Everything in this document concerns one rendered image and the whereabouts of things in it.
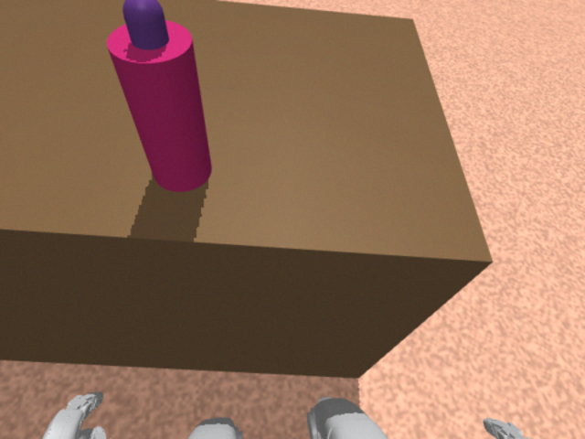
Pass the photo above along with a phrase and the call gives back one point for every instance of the right robot hand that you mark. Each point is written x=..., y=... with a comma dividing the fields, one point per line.
x=501, y=430

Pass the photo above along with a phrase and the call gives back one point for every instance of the left robot hand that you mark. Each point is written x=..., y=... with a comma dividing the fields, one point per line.
x=67, y=423

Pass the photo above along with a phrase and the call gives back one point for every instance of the bottle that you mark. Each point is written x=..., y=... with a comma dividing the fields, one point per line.
x=156, y=66

